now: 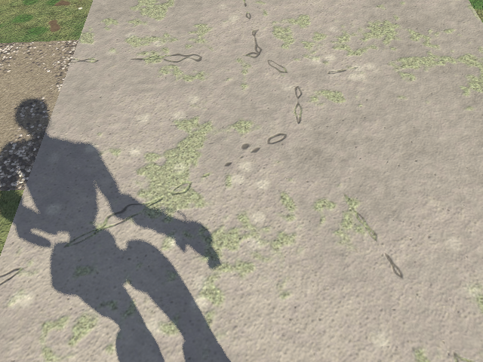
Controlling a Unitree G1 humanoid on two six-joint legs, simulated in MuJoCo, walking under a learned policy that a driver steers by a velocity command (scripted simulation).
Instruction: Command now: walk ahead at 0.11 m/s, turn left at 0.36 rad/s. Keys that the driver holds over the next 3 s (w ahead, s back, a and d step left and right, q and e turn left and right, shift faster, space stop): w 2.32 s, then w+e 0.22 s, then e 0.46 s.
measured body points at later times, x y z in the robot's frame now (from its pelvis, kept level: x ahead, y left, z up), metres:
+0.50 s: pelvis +0.12 +0.05 +0.00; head +0.13 +0.06 +0.45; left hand +0.11 +0.32 -0.14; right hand +0.27 -0.20 -0.10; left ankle +0.12 +0.13 -0.74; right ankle +0.03 -0.09 -0.68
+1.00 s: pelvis +0.38 +0.03 -0.01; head +0.42 +0.02 +0.44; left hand +0.53 +0.29 -0.12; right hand +0.37 -0.23 -0.16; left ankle +0.19 +0.13 -0.64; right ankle +0.47 -0.03 -0.73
